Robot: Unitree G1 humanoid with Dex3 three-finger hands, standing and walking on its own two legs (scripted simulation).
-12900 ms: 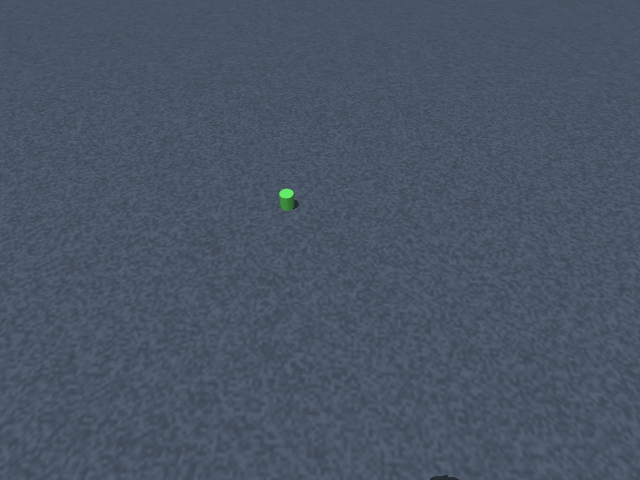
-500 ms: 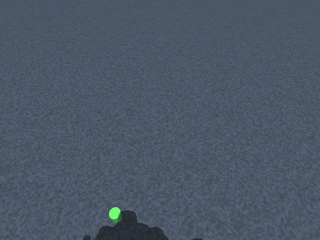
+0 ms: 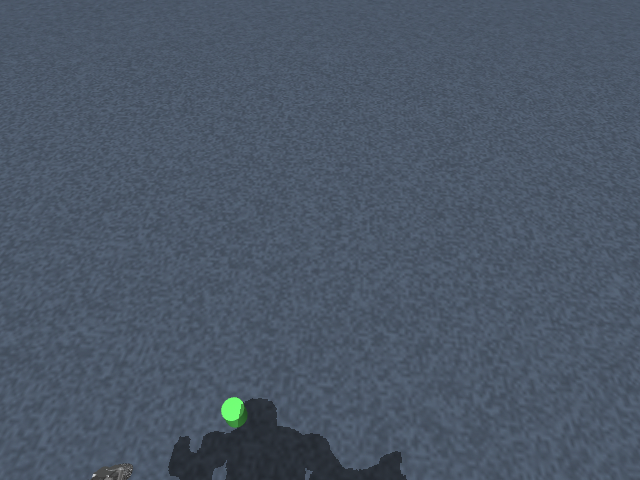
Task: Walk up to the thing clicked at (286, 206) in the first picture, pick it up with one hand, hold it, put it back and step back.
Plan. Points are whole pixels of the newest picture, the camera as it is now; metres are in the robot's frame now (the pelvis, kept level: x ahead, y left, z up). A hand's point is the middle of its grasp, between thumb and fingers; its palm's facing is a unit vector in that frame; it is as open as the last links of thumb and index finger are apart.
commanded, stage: rise first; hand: left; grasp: from above
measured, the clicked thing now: (234, 412) +0.40 +0.26 -0.74
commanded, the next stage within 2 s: none
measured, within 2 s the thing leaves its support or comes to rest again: neither
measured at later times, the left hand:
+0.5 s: hand out of the picture +0.13 +0.27 -0.22, palm faces -0.15 -0.88 -0.45, open 13.7 cm
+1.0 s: hand out of the picture +0.18 +0.30 -0.36, palm faces -0.41 -0.60 -0.69, open 13.9 cm
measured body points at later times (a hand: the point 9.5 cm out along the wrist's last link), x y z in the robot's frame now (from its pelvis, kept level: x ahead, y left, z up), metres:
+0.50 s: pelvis -0.01 +0.02 -0.07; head +0.07 +0.03 +0.37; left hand +0.14 +0.31 -0.19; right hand +0.14 -0.24 -0.17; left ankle -0.01 +0.13 -0.74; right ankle +0.00 -0.13 -0.74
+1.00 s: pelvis -0.05 +0.01 -0.22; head +0.11 +0.03 +0.20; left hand +0.20 +0.33 -0.32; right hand +0.16 -0.25 -0.32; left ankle -0.01 +0.13 -0.74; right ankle +0.00 -0.13 -0.74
